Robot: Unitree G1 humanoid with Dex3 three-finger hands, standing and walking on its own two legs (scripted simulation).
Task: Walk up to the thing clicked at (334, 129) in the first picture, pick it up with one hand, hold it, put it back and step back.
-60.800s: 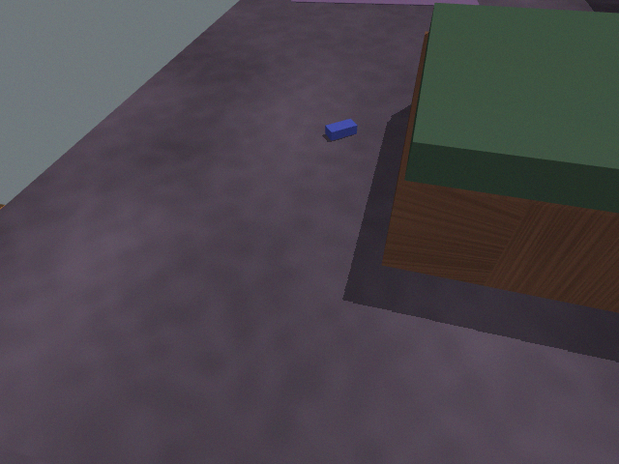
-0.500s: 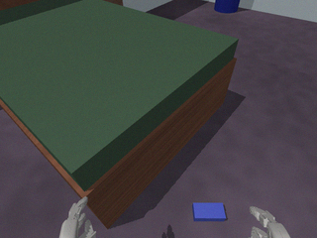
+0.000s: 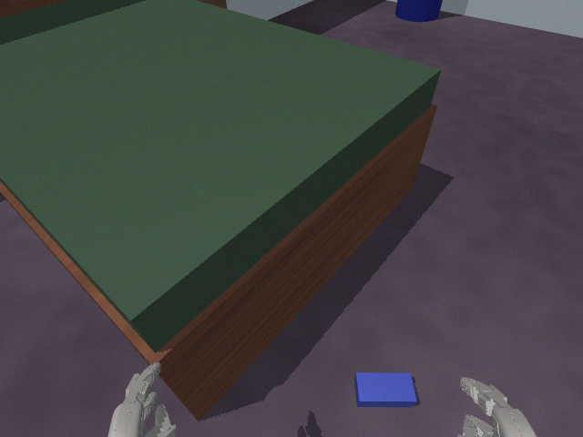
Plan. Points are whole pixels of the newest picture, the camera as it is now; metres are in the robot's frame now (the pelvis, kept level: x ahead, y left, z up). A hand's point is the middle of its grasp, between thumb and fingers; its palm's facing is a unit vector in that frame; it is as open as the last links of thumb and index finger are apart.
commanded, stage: home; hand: right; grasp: from above
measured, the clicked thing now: (384, 389) +0.43 -0.23 -0.69
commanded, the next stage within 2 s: stand in 0.48 s
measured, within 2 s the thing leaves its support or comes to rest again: neither
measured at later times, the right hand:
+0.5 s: hand out of the picture +0.16 -0.18 -0.04, palm faces +0.05 +0.98 -0.21, open 7.4 cm
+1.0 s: hand out of the picture +0.06 -0.24 -0.11, palm faces +0.04 +0.94 -0.33, open 7.4 cm
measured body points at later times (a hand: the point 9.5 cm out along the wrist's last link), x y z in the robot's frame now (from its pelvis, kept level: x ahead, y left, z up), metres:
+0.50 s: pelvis +0.00 +0.00 +0.00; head +0.02 +0.00 +0.45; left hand +0.16 +0.25 -0.06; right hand +0.16 -0.23 -0.03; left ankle +0.00 +0.14 -0.68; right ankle +0.01 -0.13 -0.68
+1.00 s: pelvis -0.01 +0.00 +0.04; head +0.00 +0.00 +0.49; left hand +0.08 +0.28 -0.09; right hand +0.06 -0.29 -0.09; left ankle +0.00 +0.14 -0.68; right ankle +0.01 -0.13 -0.68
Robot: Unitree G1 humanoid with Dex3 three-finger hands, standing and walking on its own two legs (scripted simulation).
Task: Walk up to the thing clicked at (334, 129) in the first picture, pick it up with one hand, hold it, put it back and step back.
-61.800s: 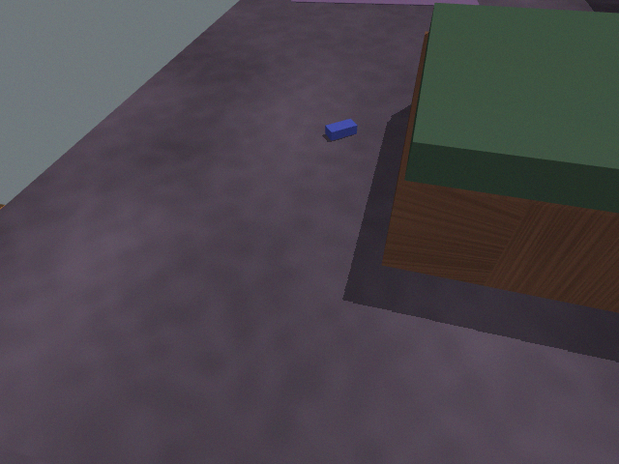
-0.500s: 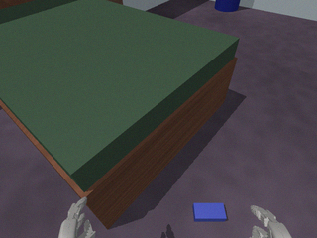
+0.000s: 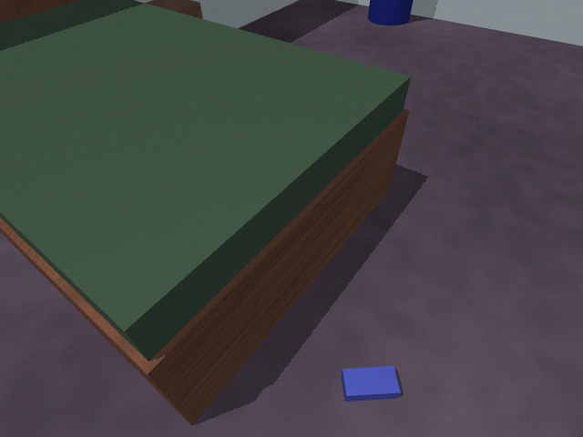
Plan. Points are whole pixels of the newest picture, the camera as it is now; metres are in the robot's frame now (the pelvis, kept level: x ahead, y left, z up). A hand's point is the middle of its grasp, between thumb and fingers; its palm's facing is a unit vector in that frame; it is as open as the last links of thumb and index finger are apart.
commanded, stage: stand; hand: right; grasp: from above
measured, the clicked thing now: (369, 383) +0.44 -0.22 -0.73
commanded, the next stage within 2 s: none
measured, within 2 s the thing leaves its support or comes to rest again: neither
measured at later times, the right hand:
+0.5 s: hand out of the picture +0.03 -0.24 -0.14, palm faces +0.04 +0.94 -0.35, open 7.4 cm
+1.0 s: hand out of the picture +0.06 -0.23 -0.14, palm faces +0.02 +0.95 -0.32, open 7.3 cm
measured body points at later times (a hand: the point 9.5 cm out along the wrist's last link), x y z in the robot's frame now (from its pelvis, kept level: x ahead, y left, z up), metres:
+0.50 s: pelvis -0.01 +0.01 +0.02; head -0.02 +0.02 +0.47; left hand +0.06 +0.29 -0.12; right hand +0.02 -0.29 -0.11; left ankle +0.01 +0.14 -0.72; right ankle +0.02 -0.12 -0.72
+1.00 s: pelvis +0.00 +0.01 +0.03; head +0.01 +0.01 +0.47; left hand +0.07 +0.30 -0.12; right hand +0.06 -0.28 -0.11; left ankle +0.01 +0.14 -0.72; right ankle +0.02 -0.12 -0.72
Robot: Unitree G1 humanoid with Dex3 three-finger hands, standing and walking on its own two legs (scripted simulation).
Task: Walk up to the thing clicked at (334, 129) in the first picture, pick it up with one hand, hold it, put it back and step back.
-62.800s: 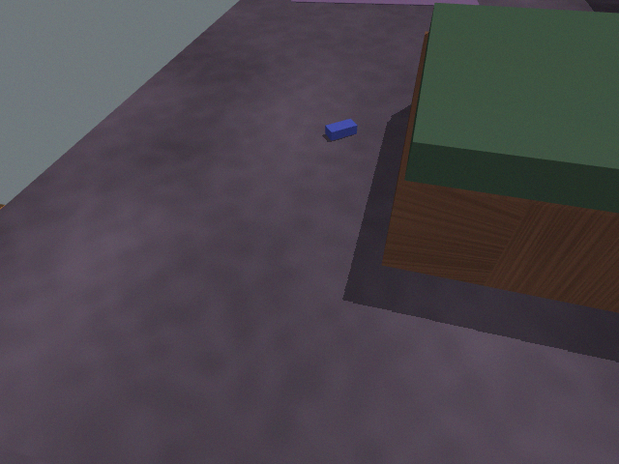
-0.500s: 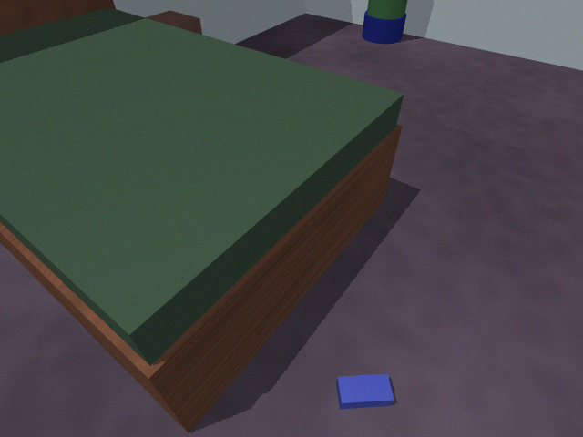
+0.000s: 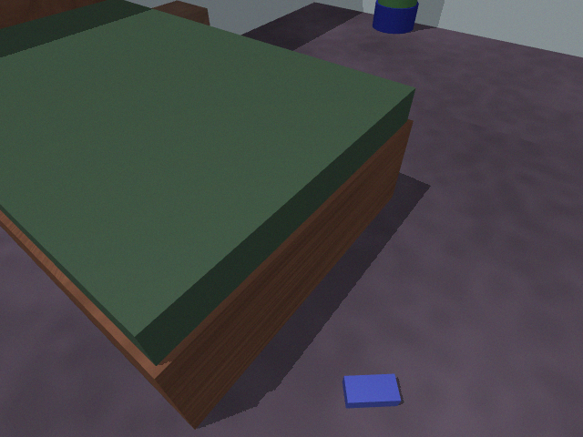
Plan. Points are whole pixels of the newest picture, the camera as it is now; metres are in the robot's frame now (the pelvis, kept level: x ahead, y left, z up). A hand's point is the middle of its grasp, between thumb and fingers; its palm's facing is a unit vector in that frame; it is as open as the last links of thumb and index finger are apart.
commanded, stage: stand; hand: right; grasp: from above
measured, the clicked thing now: (370, 390) +0.43 -0.23 -0.75
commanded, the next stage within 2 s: step back in 1.10 s
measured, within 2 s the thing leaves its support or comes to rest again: neither
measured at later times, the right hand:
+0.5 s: hand out of the picture +0.08 -0.25 -0.16, palm faces +0.01 +0.94 -0.33, open 7.3 cm
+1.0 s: hand out of the picture +0.08 -0.25 -0.16, palm faces +0.00 +0.94 -0.34, open 7.3 cm
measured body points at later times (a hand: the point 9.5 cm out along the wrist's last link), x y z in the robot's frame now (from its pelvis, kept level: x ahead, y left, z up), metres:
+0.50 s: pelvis +0.01 +0.00 +0.00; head +0.02 +0.00 +0.45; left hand +0.09 +0.29 -0.14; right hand +0.08 -0.30 -0.13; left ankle +0.00 +0.13 -0.75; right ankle +0.01 -0.13 -0.75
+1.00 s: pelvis +0.01 +0.00 +0.00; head +0.01 +0.00 +0.45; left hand +0.08 +0.29 -0.14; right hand +0.08 -0.30 -0.13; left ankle +0.00 +0.13 -0.75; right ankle +0.01 -0.13 -0.75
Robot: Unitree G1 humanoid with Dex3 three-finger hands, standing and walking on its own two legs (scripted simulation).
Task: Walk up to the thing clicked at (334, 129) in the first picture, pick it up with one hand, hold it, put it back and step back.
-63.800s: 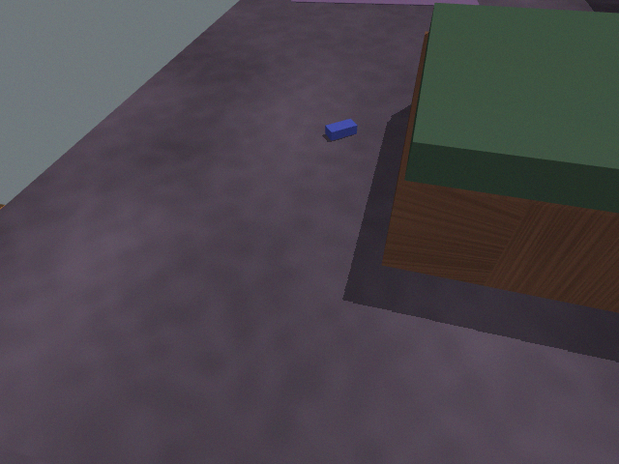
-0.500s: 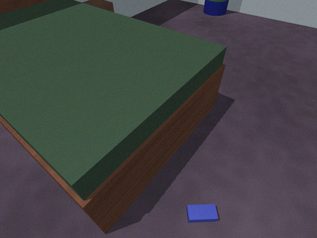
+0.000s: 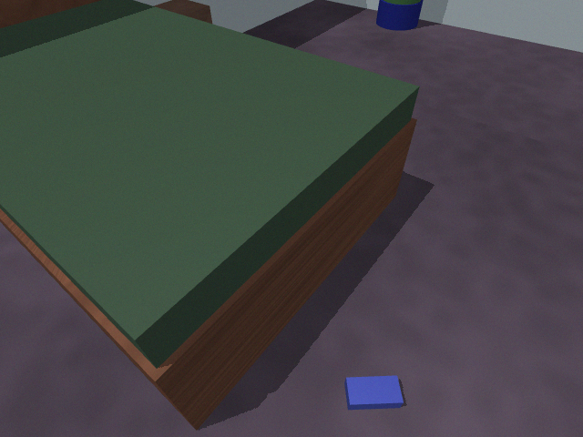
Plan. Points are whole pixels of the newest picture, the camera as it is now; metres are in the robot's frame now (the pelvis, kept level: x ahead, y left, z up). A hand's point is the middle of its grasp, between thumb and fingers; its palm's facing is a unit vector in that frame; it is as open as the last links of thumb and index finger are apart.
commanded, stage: stand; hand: right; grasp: from above
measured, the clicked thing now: (372, 392) +0.42 -0.23 -0.76
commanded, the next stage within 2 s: step back in 0.10 s
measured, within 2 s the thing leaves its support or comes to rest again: neither
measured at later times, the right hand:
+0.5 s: hand out of the picture +0.08 -0.30 -0.18, palm faces +0.00 +0.92 -0.38, open 7.4 cm
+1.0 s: hand out of the picture -0.07 -0.27 -0.16, palm faces -0.07 +0.91 -0.41, open 7.3 cm
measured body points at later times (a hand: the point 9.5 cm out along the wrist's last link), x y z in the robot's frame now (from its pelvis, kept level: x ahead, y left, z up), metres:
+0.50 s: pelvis -0.06 -0.03 -0.03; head +0.00 -0.05 +0.41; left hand +0.02 +0.30 -0.14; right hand +0.08 -0.35 -0.16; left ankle -0.01 +0.13 -0.74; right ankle -0.05 -0.13 -0.75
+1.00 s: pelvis -0.17 -0.01 -0.02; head -0.13 +0.01 +0.43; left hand -0.09 +0.31 -0.15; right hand -0.07 -0.31 -0.13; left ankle -0.17 +0.10 -0.75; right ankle -0.13 -0.15 -0.69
